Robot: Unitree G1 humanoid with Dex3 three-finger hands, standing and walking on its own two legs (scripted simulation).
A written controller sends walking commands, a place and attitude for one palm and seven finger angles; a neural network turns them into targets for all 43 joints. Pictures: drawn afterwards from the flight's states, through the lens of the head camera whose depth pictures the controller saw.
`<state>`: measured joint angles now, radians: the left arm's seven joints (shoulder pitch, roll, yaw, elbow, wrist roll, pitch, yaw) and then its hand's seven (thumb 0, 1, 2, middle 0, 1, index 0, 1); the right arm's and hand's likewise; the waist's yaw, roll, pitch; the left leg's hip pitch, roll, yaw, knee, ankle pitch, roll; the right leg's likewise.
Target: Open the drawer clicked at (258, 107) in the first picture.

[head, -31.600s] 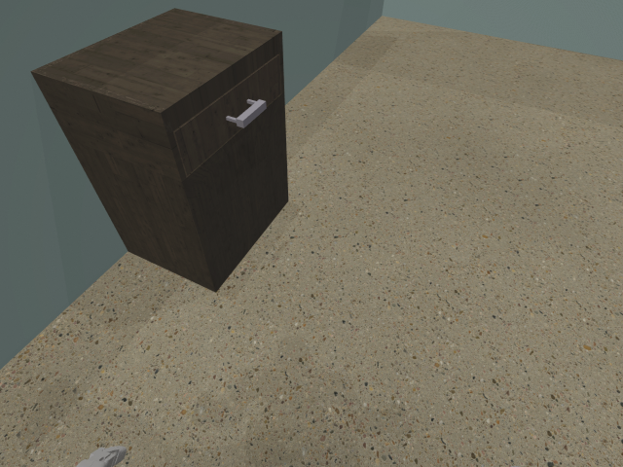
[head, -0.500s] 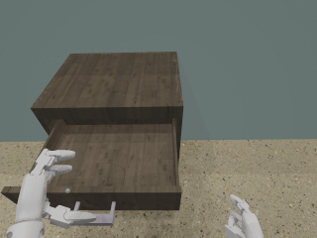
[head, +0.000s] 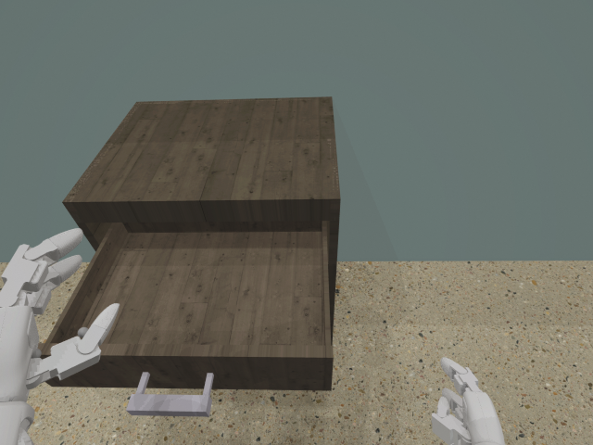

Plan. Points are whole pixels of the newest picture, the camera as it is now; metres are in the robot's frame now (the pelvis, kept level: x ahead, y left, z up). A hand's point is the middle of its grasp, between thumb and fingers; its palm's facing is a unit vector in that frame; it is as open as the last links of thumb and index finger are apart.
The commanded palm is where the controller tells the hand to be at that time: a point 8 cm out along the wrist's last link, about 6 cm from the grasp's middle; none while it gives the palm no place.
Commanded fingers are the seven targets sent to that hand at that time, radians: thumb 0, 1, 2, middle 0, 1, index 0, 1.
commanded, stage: draw the hand back to the body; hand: left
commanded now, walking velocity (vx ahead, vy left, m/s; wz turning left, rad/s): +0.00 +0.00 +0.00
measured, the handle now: (173, 391) +0.23 +0.25 -0.14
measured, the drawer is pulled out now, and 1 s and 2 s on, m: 0.30 0.30 0.30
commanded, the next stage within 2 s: step back with the hand held close in 0.30 s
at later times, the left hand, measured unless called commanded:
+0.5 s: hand (80, 334) +0.17 +0.23 +0.17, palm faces +0.41 -0.79 -0.46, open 7.5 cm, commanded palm +0.11 +0.27 +0.18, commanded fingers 0.00 0.90 0.90 -0.20 -0.30 -0.20 -0.30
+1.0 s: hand (29, 381) +0.13 +0.25 +0.17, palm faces +0.36 -0.79 -0.49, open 7.4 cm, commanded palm +0.07 +0.30 +0.18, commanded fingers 0.00 0.90 0.90 -0.20 -0.30 -0.20 -0.30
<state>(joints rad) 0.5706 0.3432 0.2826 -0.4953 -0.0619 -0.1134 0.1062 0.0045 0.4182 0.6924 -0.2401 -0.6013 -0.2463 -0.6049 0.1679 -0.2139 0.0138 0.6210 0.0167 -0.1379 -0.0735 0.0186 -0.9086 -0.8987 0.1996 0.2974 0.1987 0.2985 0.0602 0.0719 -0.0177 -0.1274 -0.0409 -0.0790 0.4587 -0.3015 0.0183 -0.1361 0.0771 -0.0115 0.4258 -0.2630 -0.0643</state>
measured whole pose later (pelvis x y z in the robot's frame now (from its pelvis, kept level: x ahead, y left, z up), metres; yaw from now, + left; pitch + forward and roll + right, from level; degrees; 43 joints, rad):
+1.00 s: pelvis -0.06 +0.02 -0.01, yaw -1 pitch +2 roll +0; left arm 0.67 0.41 0.40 -0.64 -0.03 -0.19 0.17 0.01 0.89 0.90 -0.21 -0.30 -0.21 -0.30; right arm 0.16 -0.16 0.01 0.55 -0.03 -0.09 -0.07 0.02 -0.91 -0.90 0.20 0.30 0.20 0.30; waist -0.01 -0.02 -0.02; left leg -0.35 -0.06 -0.03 0.55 -0.23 0.04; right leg -0.32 0.02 -0.01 0.59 -0.33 -0.01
